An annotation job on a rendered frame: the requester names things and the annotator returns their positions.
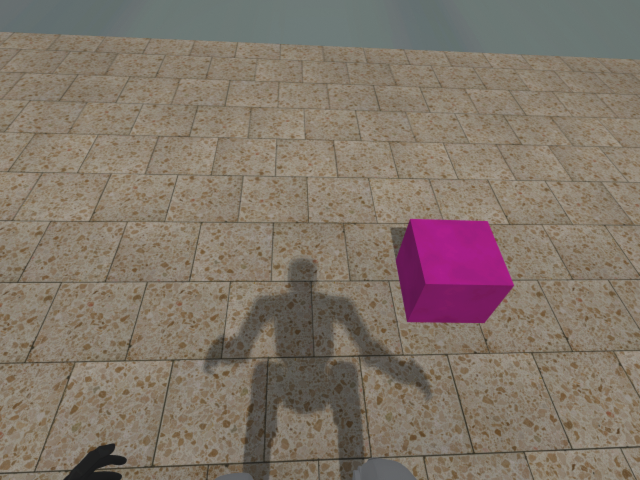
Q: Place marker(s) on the carton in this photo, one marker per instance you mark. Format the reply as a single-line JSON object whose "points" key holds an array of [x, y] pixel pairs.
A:
{"points": [[451, 271]]}

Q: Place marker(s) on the right robot thigh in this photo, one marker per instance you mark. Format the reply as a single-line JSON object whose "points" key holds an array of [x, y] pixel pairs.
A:
{"points": [[382, 469]]}

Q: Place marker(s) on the left robot hand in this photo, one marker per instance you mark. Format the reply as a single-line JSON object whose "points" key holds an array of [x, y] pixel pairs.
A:
{"points": [[95, 459]]}

